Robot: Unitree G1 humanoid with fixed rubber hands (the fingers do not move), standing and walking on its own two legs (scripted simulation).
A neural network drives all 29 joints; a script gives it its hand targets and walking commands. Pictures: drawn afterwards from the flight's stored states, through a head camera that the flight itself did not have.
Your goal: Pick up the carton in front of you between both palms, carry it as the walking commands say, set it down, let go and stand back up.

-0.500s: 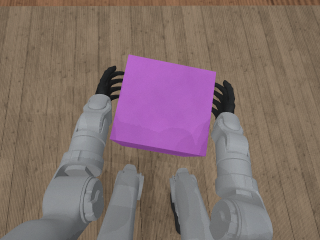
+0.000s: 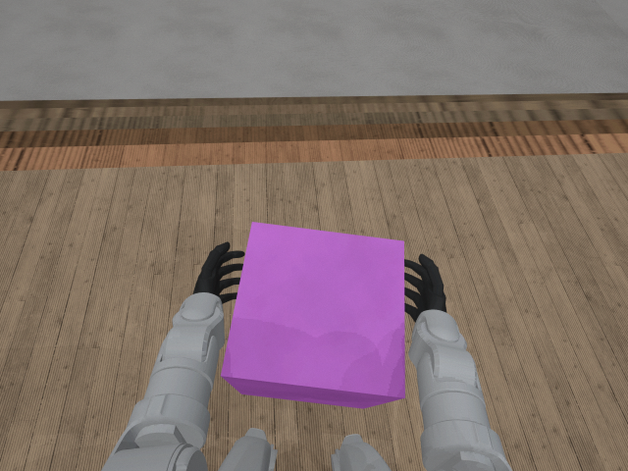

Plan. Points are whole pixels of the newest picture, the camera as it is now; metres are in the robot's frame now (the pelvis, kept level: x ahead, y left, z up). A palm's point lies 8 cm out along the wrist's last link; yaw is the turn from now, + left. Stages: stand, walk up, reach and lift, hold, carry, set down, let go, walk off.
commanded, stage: reach and lift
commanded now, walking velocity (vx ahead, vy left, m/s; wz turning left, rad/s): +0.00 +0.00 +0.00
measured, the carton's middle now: (314, 325) +0.34 +0.00 -0.12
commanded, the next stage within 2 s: hold in 1.44 s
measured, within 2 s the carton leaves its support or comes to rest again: neither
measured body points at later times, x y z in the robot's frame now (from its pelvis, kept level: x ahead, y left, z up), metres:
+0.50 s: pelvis +0.02 +0.00 +0.08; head -0.02 +0.00 +0.52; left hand +0.32 +0.15 +0.09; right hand +0.33 -0.16 +0.09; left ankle +0.03 +0.13 -0.66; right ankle +0.03 -0.13 -0.66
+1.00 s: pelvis +0.01 +0.00 +0.08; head -0.02 +0.00 +0.53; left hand +0.32 +0.15 +0.10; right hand +0.33 -0.16 +0.11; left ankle +0.03 +0.13 -0.66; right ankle +0.03 -0.13 -0.66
